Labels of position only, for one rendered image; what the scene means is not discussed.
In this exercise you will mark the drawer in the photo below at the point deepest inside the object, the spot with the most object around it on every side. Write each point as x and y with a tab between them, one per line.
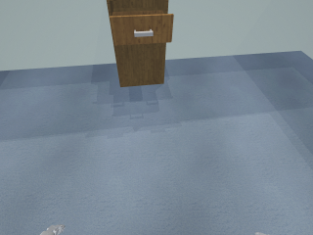
123	25

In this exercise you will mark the handle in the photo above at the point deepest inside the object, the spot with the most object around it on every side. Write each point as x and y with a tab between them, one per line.
143	33

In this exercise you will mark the cabinet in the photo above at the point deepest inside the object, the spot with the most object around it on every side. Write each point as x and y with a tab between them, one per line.
139	64

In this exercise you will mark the robot left hand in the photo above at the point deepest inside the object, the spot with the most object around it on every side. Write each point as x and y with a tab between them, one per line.
54	230

